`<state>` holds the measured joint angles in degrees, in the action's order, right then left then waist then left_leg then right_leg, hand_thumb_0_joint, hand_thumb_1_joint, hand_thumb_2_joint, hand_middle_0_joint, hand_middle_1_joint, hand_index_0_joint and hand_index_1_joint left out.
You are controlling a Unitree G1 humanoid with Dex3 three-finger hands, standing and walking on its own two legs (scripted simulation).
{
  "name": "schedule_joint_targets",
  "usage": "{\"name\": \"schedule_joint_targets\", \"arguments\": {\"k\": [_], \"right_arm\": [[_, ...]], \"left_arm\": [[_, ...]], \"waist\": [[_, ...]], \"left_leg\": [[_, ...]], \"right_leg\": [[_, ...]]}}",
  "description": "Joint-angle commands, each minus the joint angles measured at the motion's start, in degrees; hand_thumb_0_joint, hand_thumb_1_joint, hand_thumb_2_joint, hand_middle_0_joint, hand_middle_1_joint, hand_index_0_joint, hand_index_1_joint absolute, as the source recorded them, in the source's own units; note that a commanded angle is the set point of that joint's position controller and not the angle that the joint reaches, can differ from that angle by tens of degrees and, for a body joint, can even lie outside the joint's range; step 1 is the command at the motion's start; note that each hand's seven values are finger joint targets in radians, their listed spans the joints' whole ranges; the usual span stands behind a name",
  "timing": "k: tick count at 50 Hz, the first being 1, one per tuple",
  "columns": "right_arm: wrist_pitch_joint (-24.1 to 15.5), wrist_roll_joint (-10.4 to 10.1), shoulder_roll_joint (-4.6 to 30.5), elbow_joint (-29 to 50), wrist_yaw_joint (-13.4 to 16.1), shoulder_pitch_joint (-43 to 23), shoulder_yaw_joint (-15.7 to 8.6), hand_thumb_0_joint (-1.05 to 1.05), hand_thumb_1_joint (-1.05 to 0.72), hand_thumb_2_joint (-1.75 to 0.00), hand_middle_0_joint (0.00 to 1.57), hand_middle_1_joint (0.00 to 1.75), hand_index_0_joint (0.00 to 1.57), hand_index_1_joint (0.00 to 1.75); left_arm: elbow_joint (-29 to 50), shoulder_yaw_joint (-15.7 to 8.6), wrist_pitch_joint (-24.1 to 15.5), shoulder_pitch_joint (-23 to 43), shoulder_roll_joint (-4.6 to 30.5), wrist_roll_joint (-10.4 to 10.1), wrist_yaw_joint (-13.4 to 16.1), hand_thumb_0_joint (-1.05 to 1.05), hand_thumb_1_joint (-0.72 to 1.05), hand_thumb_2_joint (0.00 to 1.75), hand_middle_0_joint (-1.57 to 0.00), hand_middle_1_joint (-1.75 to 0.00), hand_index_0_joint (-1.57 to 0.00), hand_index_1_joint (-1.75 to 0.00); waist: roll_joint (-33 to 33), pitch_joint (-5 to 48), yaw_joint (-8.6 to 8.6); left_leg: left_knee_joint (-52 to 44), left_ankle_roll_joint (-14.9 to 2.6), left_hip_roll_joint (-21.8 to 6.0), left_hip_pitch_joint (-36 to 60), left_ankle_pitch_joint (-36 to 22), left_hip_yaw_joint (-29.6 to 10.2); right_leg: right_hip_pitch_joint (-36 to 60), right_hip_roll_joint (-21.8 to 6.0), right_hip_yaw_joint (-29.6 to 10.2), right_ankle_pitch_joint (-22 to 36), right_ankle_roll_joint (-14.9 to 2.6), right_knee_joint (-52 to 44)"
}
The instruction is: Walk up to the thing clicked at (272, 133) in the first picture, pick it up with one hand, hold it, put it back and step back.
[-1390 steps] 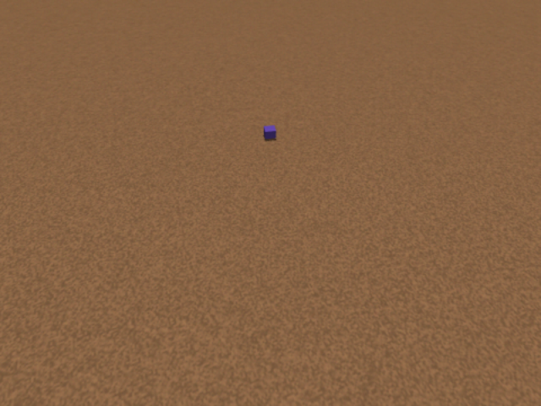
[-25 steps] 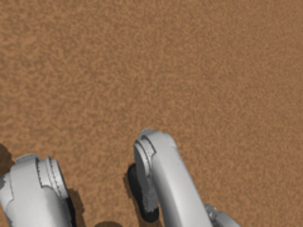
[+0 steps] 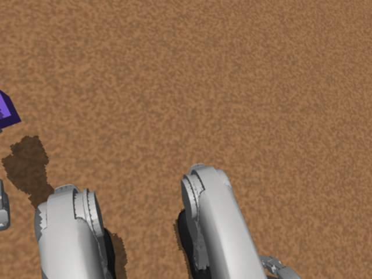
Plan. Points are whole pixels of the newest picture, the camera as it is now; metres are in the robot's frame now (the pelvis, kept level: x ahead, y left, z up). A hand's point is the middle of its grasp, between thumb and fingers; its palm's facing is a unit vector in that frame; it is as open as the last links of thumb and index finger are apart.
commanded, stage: lift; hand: left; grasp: from above
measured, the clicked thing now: out of the picture +0.49 +0.35 -0.17
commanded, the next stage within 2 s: hold in 1.60 s
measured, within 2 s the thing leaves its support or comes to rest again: neither
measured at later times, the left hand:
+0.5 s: hand out of the picture +0.39 +0.36 +0.00, palm faces -0.35 -0.22 -0.91, open 8.7 cm
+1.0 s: hand out of the picture +0.33 +0.32 +0.21, palm faces -0.36 -0.24 -0.90, open 8.7 cm
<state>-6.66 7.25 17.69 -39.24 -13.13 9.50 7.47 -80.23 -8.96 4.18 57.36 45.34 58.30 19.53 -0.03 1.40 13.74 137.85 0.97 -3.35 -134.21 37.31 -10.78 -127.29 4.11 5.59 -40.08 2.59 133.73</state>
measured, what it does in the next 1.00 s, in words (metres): rises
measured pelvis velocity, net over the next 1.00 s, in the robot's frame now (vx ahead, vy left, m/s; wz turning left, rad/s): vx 0.02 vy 0.00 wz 0.16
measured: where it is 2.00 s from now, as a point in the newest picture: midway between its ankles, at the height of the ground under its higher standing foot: (154, 269)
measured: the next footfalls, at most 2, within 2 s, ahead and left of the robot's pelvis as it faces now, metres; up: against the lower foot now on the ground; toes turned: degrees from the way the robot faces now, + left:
none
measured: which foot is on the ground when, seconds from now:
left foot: down 0.00-1.00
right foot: down 0.00-1.00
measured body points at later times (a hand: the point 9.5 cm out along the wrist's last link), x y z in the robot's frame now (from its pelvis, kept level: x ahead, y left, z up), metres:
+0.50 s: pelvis -0.01 +0.00 +0.09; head +0.18 +0.05 +0.50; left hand +0.41 +0.36 +0.05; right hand +0.11 -0.26 -0.03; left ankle +0.08 +0.14 -0.30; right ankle +0.10 -0.12 -0.30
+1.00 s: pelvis +0.02 +0.00 +0.29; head +0.12 +0.03 +0.73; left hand +0.35 +0.33 +0.26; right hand +0.18 -0.24 +0.17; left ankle +0.08 +0.14 -0.30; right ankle +0.10 -0.12 -0.30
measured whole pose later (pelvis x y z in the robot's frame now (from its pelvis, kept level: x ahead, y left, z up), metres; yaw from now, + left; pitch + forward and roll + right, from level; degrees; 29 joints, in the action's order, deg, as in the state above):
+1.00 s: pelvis +0.02 +0.00 +0.29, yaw +9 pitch +22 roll -4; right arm -1.7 -1.8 14.1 -40.8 2.7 10.4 0.2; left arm -42.8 6.8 16.4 23.7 25.1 50.3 5.9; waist -3.5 10.2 4.6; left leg 82.4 0.6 -3.1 -74.7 29.8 -2.8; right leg -70.1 0.9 1.5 -32.3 1.2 80.5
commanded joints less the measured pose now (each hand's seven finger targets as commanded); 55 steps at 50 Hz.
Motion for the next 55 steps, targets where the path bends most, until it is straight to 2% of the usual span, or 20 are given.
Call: {"name": "schedule_joint_targets", "arguments": {"k": [1, 4, 7, 9, 11, 12, 15, 17, 19, 21, 23, 25, 26, 29, 31, 40, 44, 51, 53, 55], "right_arm": [[0.4, -0.9, 14.0, 0.6, 1.0, 12.1, -6.0, 0.00, -0.92, -0.91, 0.20, 0.30, 0.20, 0.30], [1.6, -1.6, 13.8, 1.1, 1.6, 12.3, -6.8, 0.00, -0.92, -0.91, 0.20, 0.30, 0.20, 0.30], [3.1, -2.3, 13.3, 1.9, 2.1, 12.4, -7.8, 0.00, -0.91, -0.91, 0.20, 0.30, 0.20, 0.30], [3.9, -2.9, 13.3, 2.5, 2.5, 12.5, -8.5, 0.00, -0.91, -0.90, 0.20, 0.30, 0.20, 0.30], [4.5, -3.4, 12.5, 2.4, 2.9, 13.0, -9.0, 0.00, -0.91, -0.90, 0.20, 0.30, 0.20, 0.30], [4.8, -4.0, 12.4, 2.5, 3.4, 12.7, -9.6, 0.00, -0.91, -0.90, 0.20, 0.30, 0.20, 0.30], [5.5, -4.5, 11.8, 2.9, 4.5, 12.2, -10.4, 0.00, -0.91, -0.90, 0.20, 0.30, 0.20, 0.30], [5.7, -4.9, 10.9, 3.1, 5.1, 11.5, -10.8, 0.00, -0.91, -0.90, 0.20, 0.30, 0.20, 0.30], [5.8, -5.1, 10.5, 3.5, 5.8, 11.6, -11.3, 0.00, -0.91, -0.90, 0.20, 0.30, 0.20, 0.30], [5.9, -5.5, 10.0, 3.7, 6.5, 11.0, -11.5, 0.00, -0.90, -0.90, 0.20, 0.30, 0.20, 0.30], [6.0, -5.9, 10.1, 4.1, 7.3, 10.0, -11.8, 0.00, -0.90, -0.90, 0.20, 0.30, 0.20, 0.30], [6.3, -6.4, 10.2, 4.9, 8.3, 8.7, -12.1, 0.00, -0.90, -0.90, 0.20, 0.30, 0.20, 0.30], [6.4, -6.6, 10.1, 5.5, 8.8, 7.9, -12.2, 0.00, -0.89, -0.90, 0.20, 0.30, 0.20, 0.30], [6.5, -7.2, 9.1, 5.4, 10.3, 6.8, -12.2, 0.00, -0.89, -0.90, 0.20, 0.30, 0.20, 0.30], [6.4, -7.7, 8.8, 5.2, 11.2, 6.5, -11.9, 0.00, -0.89, -0.89, 0.20, 0.30, 0.20, 0.30], [5.6, -8.8, 6.1, 4.6, 14.8, 3.6, -10.7, 0.00, -0.89, -0.89, 0.20, 0.30, 0.20, 0.30], [4.3, -9.1, 5.1, 3.7, 15.9, 3.1, -10.2, 0.00, -0.89, -0.90, 0.20, 0.30, 0.20, 0.30], [1.5, -9.5, 4.8, 2.0, 17.2, 3.6, -10.2, 0.00, -0.89, -0.90, 0.20, 0.30, 0.20, 0.30], [0.8, -9.4, 4.8, 1.7, 17.3, 3.8, -10.3, 0.00, -0.89, -0.90, 0.20, 0.30, 0.20, 0.30], [0.2, -9.5, 4.4, 1.1, 17.3, 4.4, -10.2, 0.00, -0.89, -0.90, 0.20, 0.30, 0.20, 0.30]], "left_arm": [[11.1, 0.1, 0.8, 16.3, 15.1, -1.1, -1.1, 0.00, 0.80, 0.34, -1.16, -0.42, -1.19, -0.39], [14.7, -0.2, 0.8, 14.4, 16.0, -1.1, -4.1, 0.00, 0.80, 0.34, -1.15, -0.43, -1.19, -0.39], [18.1, 0.1, 0.2, 11.6, 14.7, -0.1, -6.4, 0.00, 0.77, 0.32, -1.12, -0.41, -1.16, -0.37], [21.2, -1.0, -0.3, 9.9, 14.3, 0.1, -6.8, 0.00, 0.76, 0.32, -1.11, -0.41, -1.15, -0.37], [25.6, -0.5, -0.8, 9.6, 11.9, -0.5, -7.3, 0.00, 0.73, 0.33, -1.08, -0.42, -1.12, -0.38], [27.5, -1.8, -0.8, 8.9, 13.9, -0.4, -7.3, 0.00, 0.71, 0.32, -1.07, -0.42, -1.11, -0.38], [29.4, -0.6, -0.7, 6.8, 11.4, -0.9, -8.0, 0.00, 0.67, 0.34, -1.03, -0.44, -1.07, -0.40], [29.8, 0.2, -0.5, 4.2, 9.7, -1.6, -8.5, 0.00, 0.64, 0.32, -1.00, -0.43, -1.04, -0.39], [33.3, 0.9, -0.3, 3.4, 8.4, -2.3, -9.2, 0.00, 0.62, 0.35, -0.98, -0.46, -1.02, -0.42], [34.0, 2.7, 0.1, 0.3, 5.7, -3.3, -10.3, 0.00, 0.64, 0.33, -0.97, -0.50, -1.02, -0.44], [36.3, 3.6, 0.7, -0.4, 5.1, -4.0, -11.1, 0.00, 0.64, 0.34, -0.98, -0.47, -1.02, -0.42], [39.9, 2.5, 1.2, -1.9, 6.6, -4.1, -11.6, 0.00, 0.64, 0.34, -0.96, -0.50, -1.02, -0.45], [41.9, 3.0, 1.5, -2.5, 6.0, -4.1, -11.8, 0.00, 0.64, 0.35, -0.97, -0.50, -1.01, -0.45], [46.1, 4.6, 3.0, -3.7, 3.1, -4.8, -12.3, 0.00, 0.66, 0.36, -0.99, -0.48, -1.03, -0.43], [48.0, 3.9, 4.3, -6.9, 3.0, -5.2, -12.3, 0.00, 0.63, 0.35, -0.96, -0.47, -1.01, -0.42], [51.3, 9.1, 10.1, -13.7, -3.3, -6.0, -12.6, 0.00, 0.66, 0.39, -0.99, -0.49, -1.02, -0.45], [46.9, 11.5, 11.8, -18.3, -6.6, -6.9, -12.1, 0.00, 0.64, 0.35, -0.96, -0.50, -1.01, -0.45], [45.4, 14.0, 12.2, -16.1, -10.0, -6.6, -10.7, 0.00, 0.64, 0.33, -0.95, -0.53, -1.00, -0.47], [44.5, 13.5, 12.4, -16.8, -9.5, -6.6, -10.0, 0.00, 0.65, 0.31, -0.95, -0.53, -1.01, -0.46], [43.9, 15.1, 12.6, -16.5, -12.3, -7.2, -9.8, 0.00, 0.65, 0.30, -0.95, -0.52, -1.01, -0.46]], "waist": [[-19.1, 41.6, -0.85], [-18.0, 43.3, -2.25], [-17.1, 44.1, -3.09], [-16.6, 45.2, -4.34], [-17.0, 46.3, -4.53], [-16.4, 48.1, -5.83], [-14.1, 45.9, -5.21], [-12.5, 44.3, -5.66], [-12.4, 46.6, -6.15], [-11.3, 44.0, -6.03], [-11.0, 42.3, -6.36], [-12.1, 43.0, -7.47], [-13.2, 43.1, -7.56], [-13.1, 43.0, -7.13], [-11.9, 44.0, -8.09], [-8.7, 37.5, -7.52], [-4.9, 29.7, -7.44], [-6.8, 26.4, -8.22], [-7.1, 25.8, -9.05], [-5.9, 25.0, -8.40]], "left_leg": [[-15.1, -1.87, 0.6, 32.5, -9.2, 6.4], [-16.3, -2.10, 1.0, 32.2, -9.6, 7.0], [-17.7, -2.04, 1.2, 34.2, -10.3, 7.4], [-19.1, -2.13, 1.5, 35.4, -10.4, 7.7], [-20.9, -2.20, 1.7, 37.2, -10.8, 8.0], [-22.1, -2.28, 1.5, 39.1, -10.8, 8.1], [-24.2, -2.69, 1.7, 38.6, -8.6, 8.3], [-26.2, -2.80, 1.7, 38.9, -6.5, 8.1], [-27.7, -2.90, 1.8, 41.2, -7.2, 8.5], [-30.4, -2.92, 1.9, 41.8, -6.0, 8.1], [-33.9, -2.69, 1.5, 44.6, -3.5, 6.8], [-38.1, -2.38, 1.3, 48.6, -1.2, 5.3], [-40.0, -2.25, 1.3, 50.0, -0.1, 4.9], [-44.3, -1.91, 1.1, 55.7, -0.9, 5.0], [-46.8, -1.84, 1.4, 59.3, -3.3, 5.3], [-58.4, -1.87, 2.0, 70.9, -6.7, 8.0], [-64.1, -2.03, 2.3, 72.7, -6.2, 8.8], [-74.9, -1.12, 1.9, 84.8, -7.9, 7.4], [-77.9, -0.88, 1.8, 87.5, -8.5, 6.8], [-79.5, -0.99, 1.8, 89.5, -11.3, 7.7]], "right_leg": [[20.2, 1.5, 3.9, 12.5, -4.54, -15.9], [22.7, 1.3, 3.0, 12.4, -4.58, -17.2], [24.0, 1.0, 2.5, 12.8, -4.87, -18.7], [24.4, 0.7, 2.3, 12.9, -4.98, -19.7], [25.5, 0.3, 2.0, 13.7, -4.83, -21.1], [25.9, 0.3, 1.7, 13.4, -4.85, -22.0], [26.7, 0.1, 0.9, 10.9, -4.71, -25.4], [27.0, 0.1, 0.5, 8.7, -4.60, -27.1], [30.2, 0.1, -0.2, 9.3, -4.40, -29.5], [31.0, -0.1, -0.2, 8.2, -4.35, -31.4], [30.5, -0.2, 0.1, 6.4, -4.50, -32.9], [32.2, -0.2, 0.3, 5.6, -4.43, -34.0], [33.3, -0.2, 0.4, 5.4, -4.32, -34.7], [37.5, -0.5, 0.1, 6.8, -3.97, -39.0], [41.6, -0.8, -0.2, 8.4, -3.89, -41.9], [56.4, -1.1, -2.5, 10.3, -3.71, -56.8], [62.7, -1.0, -3.8, 9.3, -3.60, -64.1], [70.6, -1.1, -4.5, 11.5, -4.00, -71.7], [73.6, -1.1, -4.5, 12.2, -3.88, -73.8], [76.4, -1.1, -4.9, 14.3, -3.82, -76.6]]}}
